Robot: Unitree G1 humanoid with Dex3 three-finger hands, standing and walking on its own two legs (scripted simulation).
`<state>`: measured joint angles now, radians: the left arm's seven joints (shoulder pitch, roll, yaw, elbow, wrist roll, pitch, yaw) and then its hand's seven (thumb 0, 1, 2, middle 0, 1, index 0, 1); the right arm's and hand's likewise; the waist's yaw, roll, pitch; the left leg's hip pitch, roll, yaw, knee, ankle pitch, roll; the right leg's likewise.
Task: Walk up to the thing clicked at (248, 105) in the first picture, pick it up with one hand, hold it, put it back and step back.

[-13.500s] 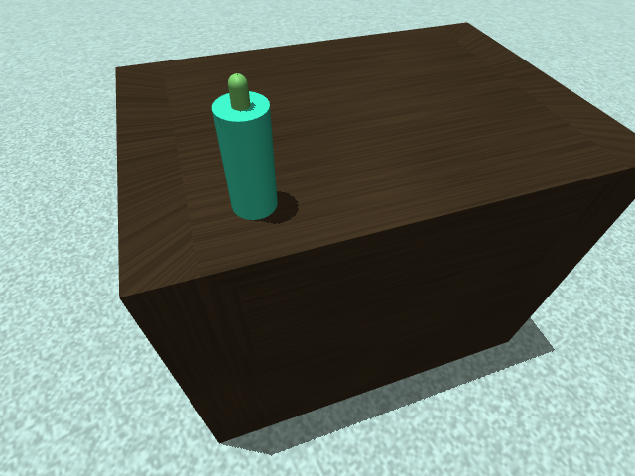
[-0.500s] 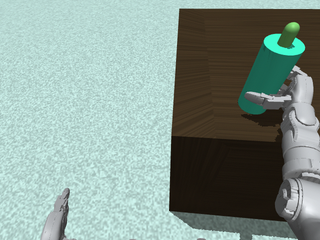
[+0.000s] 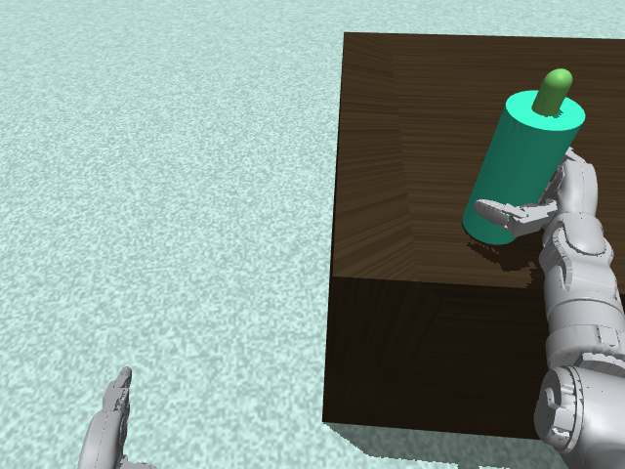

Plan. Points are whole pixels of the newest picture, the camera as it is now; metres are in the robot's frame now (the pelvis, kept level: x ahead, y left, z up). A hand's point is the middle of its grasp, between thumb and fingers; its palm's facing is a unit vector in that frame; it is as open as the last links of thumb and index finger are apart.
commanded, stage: settle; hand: right
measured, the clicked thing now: (519, 161) +0.44 -0.22 +0.17
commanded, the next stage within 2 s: lift in 0.44 s
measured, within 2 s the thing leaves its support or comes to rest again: leaves its support in 0.02 s
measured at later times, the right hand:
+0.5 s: hand (516, 174) +0.44 -0.22 +0.16, palm faces +0.22 +0.97 +0.00, open 11.0 cm
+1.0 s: hand (552, 154) +0.39 -0.21 +0.23, palm faces +0.23 +0.97 -0.03, open 11.0 cm
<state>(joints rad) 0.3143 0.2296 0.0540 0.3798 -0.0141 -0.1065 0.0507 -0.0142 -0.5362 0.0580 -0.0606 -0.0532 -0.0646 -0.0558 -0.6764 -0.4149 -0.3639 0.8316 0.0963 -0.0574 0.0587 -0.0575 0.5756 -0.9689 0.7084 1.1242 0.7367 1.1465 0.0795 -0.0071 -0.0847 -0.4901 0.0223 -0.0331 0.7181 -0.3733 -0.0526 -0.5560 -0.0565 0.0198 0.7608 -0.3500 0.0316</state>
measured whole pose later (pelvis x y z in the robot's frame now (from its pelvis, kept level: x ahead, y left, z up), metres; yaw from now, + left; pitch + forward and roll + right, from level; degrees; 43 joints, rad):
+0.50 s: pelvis +0.00 +0.01 +0.01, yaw +0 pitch +6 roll +1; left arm 0.31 0.23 0.06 0.43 -0.02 -0.13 0.07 -0.01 -0.54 0.06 -0.05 -0.05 -0.06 -0.05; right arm -0.68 -0.40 -0.35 0.74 0.13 0.07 0.06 -0.06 0.61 -1.01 0.71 1.15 0.73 1.18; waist 0.06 -0.01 -0.07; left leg -0.42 0.02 -0.03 0.68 -0.36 -0.04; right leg -0.48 -0.06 0.02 0.70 -0.32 0.04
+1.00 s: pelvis -0.02 +0.00 +0.01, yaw +0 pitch +2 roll +1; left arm 0.31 0.23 0.07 0.47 -0.03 -0.14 0.09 -0.01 -0.52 0.05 -0.05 -0.06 -0.06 -0.05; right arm -0.58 -0.36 -0.32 0.39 0.15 0.28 0.02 -0.06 0.61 -1.00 0.71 1.16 0.74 1.18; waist 0.02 -0.05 -0.08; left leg -0.35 0.03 -0.04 0.65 -0.33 -0.05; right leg -0.40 -0.05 0.01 0.66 -0.29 0.04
